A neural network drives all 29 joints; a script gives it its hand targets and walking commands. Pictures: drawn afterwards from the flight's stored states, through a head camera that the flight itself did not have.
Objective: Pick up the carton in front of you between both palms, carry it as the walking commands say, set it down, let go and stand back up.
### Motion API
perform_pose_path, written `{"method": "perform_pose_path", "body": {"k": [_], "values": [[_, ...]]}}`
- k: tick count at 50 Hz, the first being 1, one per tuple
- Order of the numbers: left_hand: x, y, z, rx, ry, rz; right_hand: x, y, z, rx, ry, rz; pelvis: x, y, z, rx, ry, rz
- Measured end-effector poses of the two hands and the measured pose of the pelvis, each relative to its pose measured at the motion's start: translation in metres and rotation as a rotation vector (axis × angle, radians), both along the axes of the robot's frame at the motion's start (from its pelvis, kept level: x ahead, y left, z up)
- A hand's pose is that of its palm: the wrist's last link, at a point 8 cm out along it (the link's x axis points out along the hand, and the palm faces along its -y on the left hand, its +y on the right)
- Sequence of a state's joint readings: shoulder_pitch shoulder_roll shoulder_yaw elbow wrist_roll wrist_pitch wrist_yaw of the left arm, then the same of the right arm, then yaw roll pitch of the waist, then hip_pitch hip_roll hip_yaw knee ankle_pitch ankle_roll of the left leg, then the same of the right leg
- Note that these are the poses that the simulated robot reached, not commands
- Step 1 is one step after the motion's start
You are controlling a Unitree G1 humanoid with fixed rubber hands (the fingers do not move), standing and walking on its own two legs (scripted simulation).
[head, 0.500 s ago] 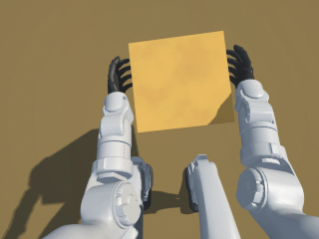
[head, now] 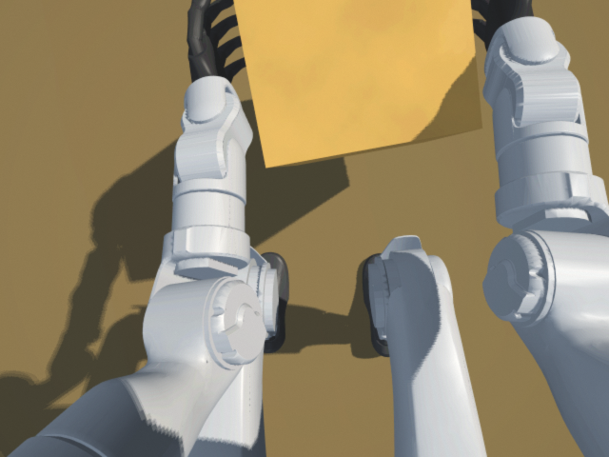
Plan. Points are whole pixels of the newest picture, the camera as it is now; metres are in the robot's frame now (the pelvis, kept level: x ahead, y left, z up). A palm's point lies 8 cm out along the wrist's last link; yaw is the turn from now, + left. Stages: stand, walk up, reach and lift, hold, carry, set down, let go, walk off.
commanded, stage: set down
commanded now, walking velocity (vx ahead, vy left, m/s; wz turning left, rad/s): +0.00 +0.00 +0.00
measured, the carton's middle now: (351, 72) +0.52 -0.07 -0.21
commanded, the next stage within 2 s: none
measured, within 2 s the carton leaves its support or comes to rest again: rests again in 0.74 s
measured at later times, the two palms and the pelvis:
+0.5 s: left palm (240, 77) +0.53 +0.07 -0.21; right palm (477, 38) +0.54 -0.23 -0.22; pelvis +0.00 -0.01 -0.07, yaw +1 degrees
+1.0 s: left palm (230, 80) +0.54 +0.09 -0.23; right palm (464, 49) +0.54 -0.22 -0.24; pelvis -0.01 +0.01 -0.08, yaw +1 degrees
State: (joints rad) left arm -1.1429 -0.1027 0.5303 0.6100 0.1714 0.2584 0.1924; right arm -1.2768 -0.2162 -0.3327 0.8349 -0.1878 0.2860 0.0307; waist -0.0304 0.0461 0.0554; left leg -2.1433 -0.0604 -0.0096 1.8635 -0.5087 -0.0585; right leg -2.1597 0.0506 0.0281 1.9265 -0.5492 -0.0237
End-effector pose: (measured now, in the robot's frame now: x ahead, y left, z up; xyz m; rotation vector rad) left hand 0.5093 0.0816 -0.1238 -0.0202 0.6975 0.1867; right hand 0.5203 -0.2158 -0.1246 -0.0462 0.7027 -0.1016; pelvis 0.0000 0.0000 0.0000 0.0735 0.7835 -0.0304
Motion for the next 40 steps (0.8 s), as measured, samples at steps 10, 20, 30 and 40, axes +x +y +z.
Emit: {"method": "perform_pose_path", "body": {"k": [10,20,30,40], "values": [[0.010,-0.006,-0.067,0.002,0.023,0.010,0.015,-0.006,-0.067,-0.012,0.023,0.029,-0.001,-0.003,-0.040,0.012,-0.030,-0.002],[0.029,-0.013,-0.086,0.012,0.027,-0.004,0.023,-0.014,-0.098,-0.024,0.040,0.040,0.004,-0.005,-0.063,0.024,-0.068,0.001],[0.022,-0.004,-0.092,0.009,0.056,-0.006,0.018,-0.006,-0.102,-0.020,0.069,0.068,0.000,-0.004,-0.070,0.012,-0.083,0.007],[0.027,0.005,-0.104,0.002,0.070,-0.035,0.015,-0.002,-0.113,-0.003,0.078,0.092,-0.006,0.001,-0.077,-0.006,-0.119,0.028]]}}
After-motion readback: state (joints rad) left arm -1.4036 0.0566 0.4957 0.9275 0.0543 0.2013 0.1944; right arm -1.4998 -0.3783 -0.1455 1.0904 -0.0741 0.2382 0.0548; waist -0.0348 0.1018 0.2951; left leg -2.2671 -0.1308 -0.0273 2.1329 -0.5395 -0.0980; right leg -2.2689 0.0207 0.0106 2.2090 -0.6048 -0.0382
